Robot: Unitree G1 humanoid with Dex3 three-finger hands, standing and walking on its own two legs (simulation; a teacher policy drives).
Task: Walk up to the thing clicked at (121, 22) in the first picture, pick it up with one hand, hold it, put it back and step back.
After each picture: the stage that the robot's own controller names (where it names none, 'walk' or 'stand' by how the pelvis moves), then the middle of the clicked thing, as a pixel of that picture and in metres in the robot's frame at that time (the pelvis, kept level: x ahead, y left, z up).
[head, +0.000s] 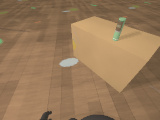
stand; (118, 30) +1.01 -0.25 +0.09
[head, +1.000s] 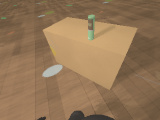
walk; (91, 28) +0.90 +0.10 +0.12
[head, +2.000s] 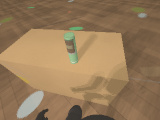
stand; (72, 50) +0.50 +0.19 +0.12
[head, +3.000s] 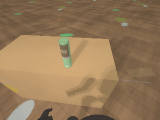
walk; (66, 54) +0.49 +0.23 +0.10
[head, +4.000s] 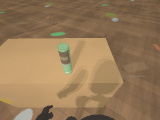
stand; (66, 60) +0.42 +0.20 +0.09
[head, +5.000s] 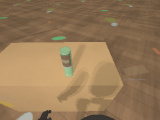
stand; (67, 63) +0.42 +0.20 +0.08
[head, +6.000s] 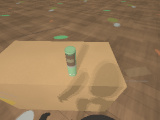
stand; (71, 63) +0.42 +0.17 +0.08
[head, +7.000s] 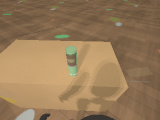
stand; (72, 62) +0.42 +0.17 +0.08
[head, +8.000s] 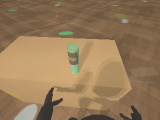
rise first; (74, 61) +0.42 +0.16 +0.09
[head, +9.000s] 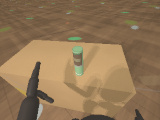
go down; (78, 62) +0.43 +0.16 +0.09
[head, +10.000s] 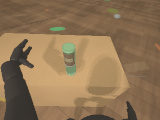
go down; (70, 61) +0.41 +0.14 +0.10
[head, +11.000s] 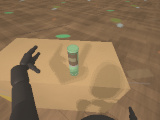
approach; (73, 62) +0.43 +0.14 +0.10
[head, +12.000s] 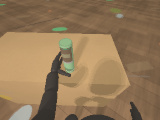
close; (68, 58) +0.42 +0.17 +0.12
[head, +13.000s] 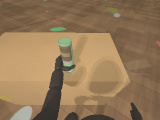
lift; (67, 57) +0.42 +0.16 +0.13
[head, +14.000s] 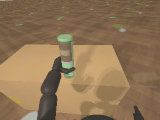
lift; (67, 58) +0.33 +0.16 +0.23
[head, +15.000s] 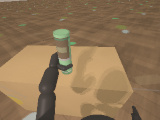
hold; (64, 54) +0.33 +0.18 +0.26
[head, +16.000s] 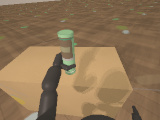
hold; (68, 55) +0.33 +0.16 +0.26
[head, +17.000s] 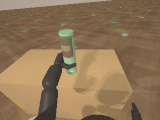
hold; (69, 54) +0.33 +0.15 +0.28
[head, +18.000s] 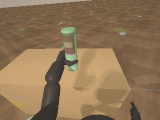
crouch; (70, 51) +0.36 +0.14 +0.27
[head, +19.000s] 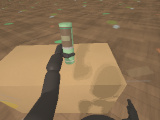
lower; (67, 45) +0.45 +0.15 +0.25
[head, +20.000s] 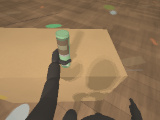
lower; (64, 51) +0.45 +0.17 +0.14
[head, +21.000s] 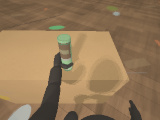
lower; (66, 55) +0.43 +0.17 +0.14
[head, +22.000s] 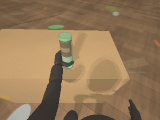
lower; (67, 53) +0.44 +0.16 +0.14
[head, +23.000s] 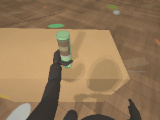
lower; (65, 52) +0.45 +0.17 +0.14
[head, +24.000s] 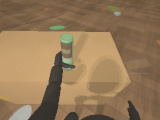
open; (67, 54) +0.43 +0.16 +0.13
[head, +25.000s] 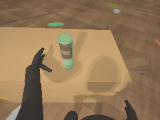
sink last; (67, 54) +0.43 +0.16 +0.13
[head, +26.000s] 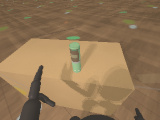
sink last; (75, 59) +0.45 +0.18 +0.11
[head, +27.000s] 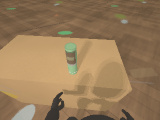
stand; (72, 60) +0.42 +0.17 +0.10
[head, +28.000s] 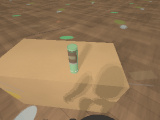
stand; (73, 60) +0.45 +0.17 +0.09
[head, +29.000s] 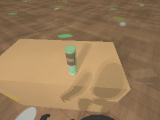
stand; (71, 62) +0.42 +0.17 +0.09
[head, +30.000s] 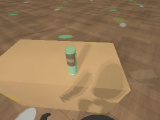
stand; (71, 62) +0.42 +0.17 +0.09
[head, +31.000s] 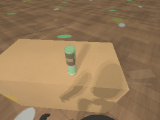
stand; (71, 62) +0.42 +0.18 +0.08
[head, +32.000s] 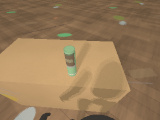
stand; (71, 62) +0.41 +0.18 +0.08
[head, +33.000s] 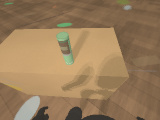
walk; (66, 50) +0.46 +0.21 +0.11
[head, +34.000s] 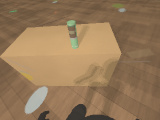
walk; (73, 36) +0.69 +0.25 +0.10
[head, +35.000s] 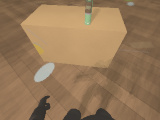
stand; (88, 12) +1.02 +0.15 +0.12
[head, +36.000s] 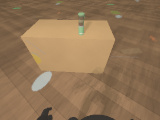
stand; (81, 24) +1.04 +0.20 +0.09
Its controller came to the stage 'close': yes
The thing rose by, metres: 0.20
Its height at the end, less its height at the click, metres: +0.00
